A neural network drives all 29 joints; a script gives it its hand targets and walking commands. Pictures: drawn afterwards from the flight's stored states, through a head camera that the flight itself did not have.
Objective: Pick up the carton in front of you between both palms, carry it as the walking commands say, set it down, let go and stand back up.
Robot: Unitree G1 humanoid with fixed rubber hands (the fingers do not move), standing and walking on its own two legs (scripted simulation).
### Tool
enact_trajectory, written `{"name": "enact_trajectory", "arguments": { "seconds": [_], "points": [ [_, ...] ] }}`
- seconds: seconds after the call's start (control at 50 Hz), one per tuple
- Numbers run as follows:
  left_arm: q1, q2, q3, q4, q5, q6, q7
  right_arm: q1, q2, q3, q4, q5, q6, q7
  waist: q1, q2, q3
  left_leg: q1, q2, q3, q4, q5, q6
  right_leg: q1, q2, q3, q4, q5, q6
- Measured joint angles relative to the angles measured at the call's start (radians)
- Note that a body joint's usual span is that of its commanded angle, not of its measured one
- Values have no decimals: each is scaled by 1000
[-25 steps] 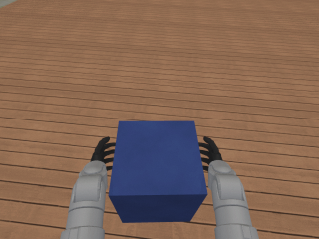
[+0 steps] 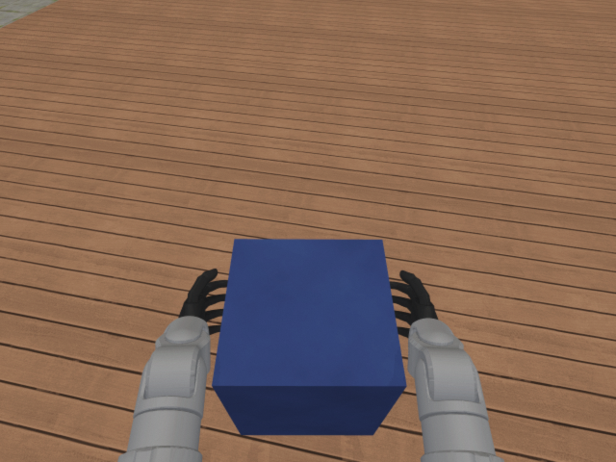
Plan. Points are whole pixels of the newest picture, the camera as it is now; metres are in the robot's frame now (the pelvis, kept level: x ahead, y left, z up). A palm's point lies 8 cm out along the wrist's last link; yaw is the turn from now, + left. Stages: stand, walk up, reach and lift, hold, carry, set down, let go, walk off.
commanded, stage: hold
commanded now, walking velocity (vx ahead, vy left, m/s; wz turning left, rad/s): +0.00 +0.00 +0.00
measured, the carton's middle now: (307, 342) +0.30 -0.01 -0.05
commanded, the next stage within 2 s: set down in 0.42 s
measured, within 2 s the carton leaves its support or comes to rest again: neither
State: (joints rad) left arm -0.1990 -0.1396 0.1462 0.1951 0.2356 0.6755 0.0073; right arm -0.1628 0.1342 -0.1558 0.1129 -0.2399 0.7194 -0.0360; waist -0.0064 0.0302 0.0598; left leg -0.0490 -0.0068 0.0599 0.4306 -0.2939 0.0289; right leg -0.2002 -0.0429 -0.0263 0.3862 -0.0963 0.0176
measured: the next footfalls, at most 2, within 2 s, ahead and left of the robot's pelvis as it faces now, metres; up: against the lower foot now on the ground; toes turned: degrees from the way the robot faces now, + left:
none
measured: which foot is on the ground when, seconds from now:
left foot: down 0.00-1.00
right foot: down 0.00-1.00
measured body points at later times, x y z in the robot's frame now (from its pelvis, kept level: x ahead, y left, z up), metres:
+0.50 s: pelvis -0.01 -0.05 +0.00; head -0.03 -0.07 +0.45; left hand +0.28 +0.13 +0.03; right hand +0.30 -0.17 +0.02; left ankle -0.03 +0.10 -0.74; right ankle +0.08 -0.14 -0.74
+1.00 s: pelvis -0.04 -0.05 -0.06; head +0.13 -0.06 +0.36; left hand +0.34 +0.12 -0.12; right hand +0.36 -0.18 -0.13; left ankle -0.03 +0.10 -0.74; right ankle +0.07 -0.14 -0.74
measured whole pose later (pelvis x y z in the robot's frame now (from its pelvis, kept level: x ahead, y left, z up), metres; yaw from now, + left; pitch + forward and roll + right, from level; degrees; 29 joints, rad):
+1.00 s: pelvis -0.04 -0.05 -0.06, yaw +4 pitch +15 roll +1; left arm -0.64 -0.17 0.52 0.61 0.38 0.22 -0.02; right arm -0.63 0.14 -0.45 0.57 -0.37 0.26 0.00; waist 0.00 0.05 0.13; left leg -0.78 -0.02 -0.06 0.92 -0.41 -0.03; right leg -0.91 0.01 -0.02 0.84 -0.21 -0.04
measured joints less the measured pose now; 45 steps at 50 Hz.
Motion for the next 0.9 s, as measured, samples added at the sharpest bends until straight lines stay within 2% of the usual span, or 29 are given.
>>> {"name": "enact_trajectory", "arguments": {
  "seconds": [0.1, 0.4, 0.5, 0.56, 0.74, 0.82, 0.9],
  "points": [
    [11, 2, 27, -5, -14, -5, 1, -22, 3, 17, 32, -12, -6, -1, 16, 14, 19, 19, 1, -31, -5, 10, -8, 36, -1, -26, -15, 4, -2],
    [-38, -7, 57, 61, 6, -19, -10, -54, 8, -15, 67, -34, -6, 5, 1, 27, 22, 20, 26, -84, -5, 27, -38, 52, 24, -66, -14, 3, -39],
    [-60, -12, 78, 90, 24, -23, -19, -74, 12, -30, 91, -38, -5, 5, 5, 28, 14, 16, 33, -94, -4, 25, -32, 47, 32, -74, -6, -3, -51],
    [-104, -23, 127, 147, 54, -40, -33, -121, 23, -68, 148, -52, -17, 8, 13, 29, 12, 6, 31, -107, 15, 11, -21, 37, 39, -72, 9, -11, -57],
    [-321, -54, 372, 374, 210, -176, -79, -348, 77, -310, 373, -166, -142, 38, -3, 35, 38, -148, 21, -154, 191, -57, -7, -103, 75, -36, 160, -69, -66],
    [-389, -56, 428, 419, 254, -242, -80, -415, 63, -350, 438, -194, -219, 49, 1, 31, 52, -284, 14, -149, 282, -83, -21, -245, 73, -27, 252, -91, -71],
    [-426, -49, 429, 425, 240, -331, -65, -450, 40, -341, 460, -184, -319, 52, 5, 26, 69, -464, 4, -139, 371, -97, -46, -430, 66, -14, 340, -102, -67]
  ]
}}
